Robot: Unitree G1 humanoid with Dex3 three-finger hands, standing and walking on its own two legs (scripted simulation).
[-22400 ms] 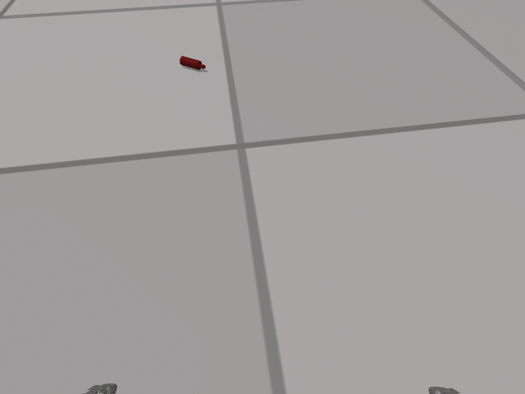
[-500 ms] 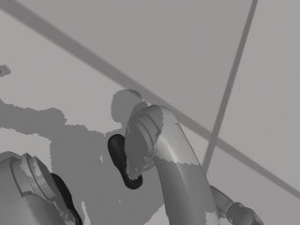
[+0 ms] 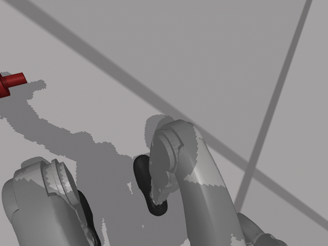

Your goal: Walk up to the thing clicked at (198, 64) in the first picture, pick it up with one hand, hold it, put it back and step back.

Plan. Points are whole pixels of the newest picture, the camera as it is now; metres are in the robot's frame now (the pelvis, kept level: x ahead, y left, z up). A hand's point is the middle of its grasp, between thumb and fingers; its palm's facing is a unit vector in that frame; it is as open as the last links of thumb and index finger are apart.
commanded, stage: settle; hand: left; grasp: from above
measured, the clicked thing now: out of the picture +0.48 +0.30 -0.24
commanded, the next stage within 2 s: lift in 0.46 s
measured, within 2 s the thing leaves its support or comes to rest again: neither
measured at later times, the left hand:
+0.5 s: hand out of the picture +0.45 +0.31 -0.14, palm faces -0.43 -0.10 -0.90, open 9.0 cm
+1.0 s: hand out of the picture +0.41 +0.33 -0.05, palm faces -0.46 -0.11 -0.88, open 9.0 cm
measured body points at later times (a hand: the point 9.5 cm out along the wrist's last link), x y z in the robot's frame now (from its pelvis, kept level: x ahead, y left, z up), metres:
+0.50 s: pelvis +0.00 -0.01 +0.03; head +0.23 +0.08 +0.40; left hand +0.47 +0.31 -0.09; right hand +0.06 -0.28 -0.07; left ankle +0.06 +0.11 -0.28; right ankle +0.11 -0.11 -0.28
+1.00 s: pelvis -0.01 +0.00 +0.08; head +0.20 +0.07 +0.48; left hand +0.43 +0.33 +0.00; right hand +0.08 -0.27 -0.03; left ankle +0.06 +0.11 -0.28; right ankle +0.11 -0.11 -0.28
